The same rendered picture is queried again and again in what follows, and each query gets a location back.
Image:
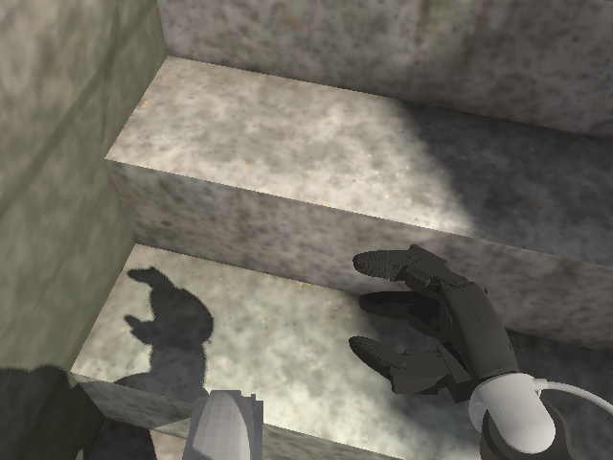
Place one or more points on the robot left thigh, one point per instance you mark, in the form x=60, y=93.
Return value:
x=225, y=426

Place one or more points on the left robot shin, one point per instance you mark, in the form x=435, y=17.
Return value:
x=194, y=404

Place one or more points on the right robot forearm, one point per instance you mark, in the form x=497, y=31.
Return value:
x=515, y=424

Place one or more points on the right robot hand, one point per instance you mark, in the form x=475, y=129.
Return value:
x=474, y=345

